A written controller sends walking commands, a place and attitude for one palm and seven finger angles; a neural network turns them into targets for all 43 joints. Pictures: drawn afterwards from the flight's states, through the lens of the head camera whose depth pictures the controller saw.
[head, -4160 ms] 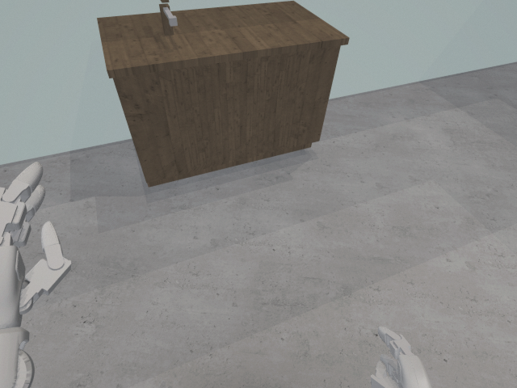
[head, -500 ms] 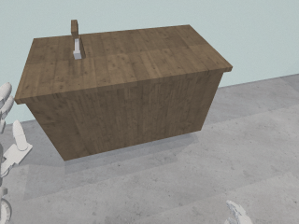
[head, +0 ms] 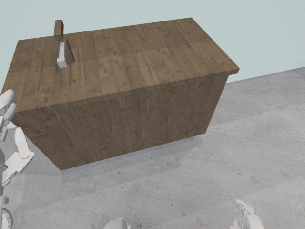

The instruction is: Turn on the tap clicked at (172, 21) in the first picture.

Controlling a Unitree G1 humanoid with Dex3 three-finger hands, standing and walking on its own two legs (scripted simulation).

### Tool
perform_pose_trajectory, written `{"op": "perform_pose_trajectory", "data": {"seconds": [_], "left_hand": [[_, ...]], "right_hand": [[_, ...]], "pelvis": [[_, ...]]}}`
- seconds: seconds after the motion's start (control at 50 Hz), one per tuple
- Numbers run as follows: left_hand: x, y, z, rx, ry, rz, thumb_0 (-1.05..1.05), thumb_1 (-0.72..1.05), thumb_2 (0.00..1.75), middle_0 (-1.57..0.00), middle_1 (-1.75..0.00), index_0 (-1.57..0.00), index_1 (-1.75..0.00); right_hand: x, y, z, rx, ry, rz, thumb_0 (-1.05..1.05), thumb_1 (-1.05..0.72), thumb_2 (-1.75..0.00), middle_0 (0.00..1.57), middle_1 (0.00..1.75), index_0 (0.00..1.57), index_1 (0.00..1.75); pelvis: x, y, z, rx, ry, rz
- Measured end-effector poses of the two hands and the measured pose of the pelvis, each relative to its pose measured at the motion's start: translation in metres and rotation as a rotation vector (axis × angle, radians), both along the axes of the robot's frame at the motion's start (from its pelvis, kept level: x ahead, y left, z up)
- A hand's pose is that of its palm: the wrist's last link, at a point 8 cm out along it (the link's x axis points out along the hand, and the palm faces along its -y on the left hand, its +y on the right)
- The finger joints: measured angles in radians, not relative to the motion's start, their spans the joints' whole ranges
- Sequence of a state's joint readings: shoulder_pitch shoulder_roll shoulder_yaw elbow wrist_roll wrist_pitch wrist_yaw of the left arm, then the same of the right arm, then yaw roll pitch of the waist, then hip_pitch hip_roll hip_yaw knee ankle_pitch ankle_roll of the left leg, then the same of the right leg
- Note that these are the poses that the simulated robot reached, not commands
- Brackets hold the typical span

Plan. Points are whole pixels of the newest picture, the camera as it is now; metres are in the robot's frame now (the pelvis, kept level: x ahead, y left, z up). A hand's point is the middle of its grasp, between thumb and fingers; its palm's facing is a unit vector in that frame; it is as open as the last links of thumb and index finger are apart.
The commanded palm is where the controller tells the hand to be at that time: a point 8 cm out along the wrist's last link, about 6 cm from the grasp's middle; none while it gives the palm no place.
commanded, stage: take the last steps up to it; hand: left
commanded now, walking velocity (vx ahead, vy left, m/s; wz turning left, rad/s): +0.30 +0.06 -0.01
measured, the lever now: (62, 62) +0.67 +0.39 +0.04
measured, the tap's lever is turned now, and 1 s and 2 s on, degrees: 0 0 0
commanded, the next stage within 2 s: come to a stop and stand still in 0.78 s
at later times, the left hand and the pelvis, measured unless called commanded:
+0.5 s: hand (61, 104) +0.34 +0.22 +0.17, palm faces +0.41 -0.79 -0.45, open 7.4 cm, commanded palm +0.28 +0.27 +0.18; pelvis +0.12 -0.01 -0.01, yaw -1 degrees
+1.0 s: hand (70, 72) +0.43 +0.23 +0.18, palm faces +0.37 -0.83 -0.41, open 7.4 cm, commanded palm +0.38 +0.28 +0.18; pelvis +0.21 +0.00 +0.00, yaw -1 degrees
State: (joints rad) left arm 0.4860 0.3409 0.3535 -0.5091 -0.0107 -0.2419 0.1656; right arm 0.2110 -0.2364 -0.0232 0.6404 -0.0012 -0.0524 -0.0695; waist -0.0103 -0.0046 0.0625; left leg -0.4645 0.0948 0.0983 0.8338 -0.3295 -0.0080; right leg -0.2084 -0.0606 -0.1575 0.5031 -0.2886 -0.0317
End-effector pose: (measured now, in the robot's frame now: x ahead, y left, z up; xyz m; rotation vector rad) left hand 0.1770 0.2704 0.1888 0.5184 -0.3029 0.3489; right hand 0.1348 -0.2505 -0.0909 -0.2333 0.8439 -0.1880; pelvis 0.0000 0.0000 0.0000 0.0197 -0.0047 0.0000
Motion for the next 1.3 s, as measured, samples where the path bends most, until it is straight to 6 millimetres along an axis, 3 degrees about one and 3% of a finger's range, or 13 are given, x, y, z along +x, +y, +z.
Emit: {"op": "perform_pose_trajectory", "data": {"seconds": [0.1,0.2,0.28,0.36,0.5,0.62,0.7,0.8,0.9,0.98,1.06,1.18,1.3], "left_hand": [[0.025,0.016,-0.001,0.0,-0.056,-0.015,0.01,0.89,0.9,-0.22,-0.3,-0.21,-0.31],[0.064,0.029,-0.005,-0.005,-0.085,-0.015,0.01,0.89,0.9,-0.21,-0.3,-0.21,-0.31],[0.083,0.019,0.002,0.0,-0.052,-0.038,0.01,0.89,0.9,-0.21,-0.3,-0.21,-0.31],[0.093,0.001,0.008,0.04,-0.017,-0.052,0.01,0.89,0.9,-0.21,-0.3,-0.21,-0.31],[0.121,-0.012,-0.002,0.032,0.001,0.021,0.01,0.89,0.9,-0.21,-0.3,-0.21,-0.31],[0.149,-0.014,-0.005,-0.006,0.037,0.019,0.01,0.89,0.9,-0.21,-0.3,-0.21,-0.31],[0.165,-0.011,-0.002,0.004,0.021,-0.016,0.01,0.89,0.9,-0.22,-0.3,-0.21,-0.31],[0.188,0.006,0.0,0.019,-0.078,-0.047,0.01,0.89,0.9,-0.22,-0.3,-0.21,-0.31],[0.214,0.017,0.003,0.005,-0.097,-0.032,0.01,0.89,0.9,-0.21,-0.3,-0.21,-0.31],[0.219,0.004,0.007,-0.004,-0.061,-0.053,0.01,0.89,0.9,-0.21,-0.3,-0.21,-0.31],[0.218,-0.01,0.005,0.025,-0.006,-0.043,0.01,0.89,0.9,-0.21,-0.3,-0.21,-0.31],[0.22,-0.023,-0.006,-0.022,0.044,0.023,0.01,0.89,0.9,-0.21,-0.3,-0.21,-0.31],[0.217,-0.024,-0.007,-0.026,0.053,0.006,0.01,0.89,0.9,-0.22,-0.3,-0.21,-0.31]], "right_hand": [[0.03,0.001,0.006,-0.065,-0.038,-0.009,0.02,-0.91,-0.9,0.2,0.3,0.2,0.3],[0.064,0.025,0.005,-0.015,-0.093,-0.027,0.02,-0.91,-0.9,0.19,0.3,0.2,0.3],[0.085,0.049,0.006,0.075,-0.116,-0.004,0.02,-0.91,-0.9,0.2,0.3,0.2,0.3],[0.102,0.058,-0.001,0.141,-0.115,0.022,0.01,-0.91,-0.9,0.2,0.3,0.2,0.3],[0.133,0.031,-0.03,0.14,-0.028,0.055,0.01,-0.9,-0.9,0.2,0.3,0.21,0.3],[0.153,-0.003,-0.009,0.045,0.005,0.022,0.02,-0.91,-0.9,0.2,0.3,0.2,0.3],[0.171,-0.014,0.007,-0.023,-0.021,0.006,0.02,-0.91,-0.9,0.2,0.3,0.2,0.3],[0.2,-0.009,0.013,-0.073,-0.081,-0.026,0.02,-0.91,-0.9,0.2,0.3,0.2,0.3],[0.224,0.021,0.015,0.005,-0.123,-0.012,0.02,-0.91,-0.9,0.19,0.3,0.2,0.3],[0.234,0.043,0.014,0.084,-0.132,0.03,0.01,-0.91,-0.9,0.2,0.3,0.2,0.3],[0.239,0.051,0.004,0.142,-0.126,0.067,0.01,-0.91,-0.9,0.2,0.3,0.2,0.3],[0.24,0.03,-0.011,0.144,-0.08,0.079,0.01,-0.9,-0.9,0.2,0.3,0.21,0.3],[0.231,-0.002,0.002,0.046,-0.066,0.029,0.02,-0.91,-0.9,0.2,0.3,0.2,0.3]], "pelvis": [[0.03,0.016,-0.009,-0.016,-0.011,-0.01],[0.051,0.021,-0.013,-0.005,-0.016,-0.013],[0.068,0.017,-0.006,-0.017,0.005,-0.025],[0.087,0.007,-0.004,-0.02,0.01,-0.031],[0.118,-0.012,-0.014,-0.008,-0.01,-0.013],[0.144,-0.014,0.0,0.007,0.006,0.0],[0.162,-0.008,0.0,0.006,0.006,-0.002],[0.187,0.006,-0.013,-0.001,-0.016,-0.018],[0.2,0.008,-0.009,-0.015,-0.012,-0.016],[0.209,0.003,-0.004,-0.024,-0.002,-0.021],[0.216,-0.009,-0.006,-0.014,-0.011,-0.021],[0.218,-0.022,-0.007,-0.013,-0.017,-0.021],[0.208,-0.021,-0.002,0.008,-0.011,-0.008]]}}
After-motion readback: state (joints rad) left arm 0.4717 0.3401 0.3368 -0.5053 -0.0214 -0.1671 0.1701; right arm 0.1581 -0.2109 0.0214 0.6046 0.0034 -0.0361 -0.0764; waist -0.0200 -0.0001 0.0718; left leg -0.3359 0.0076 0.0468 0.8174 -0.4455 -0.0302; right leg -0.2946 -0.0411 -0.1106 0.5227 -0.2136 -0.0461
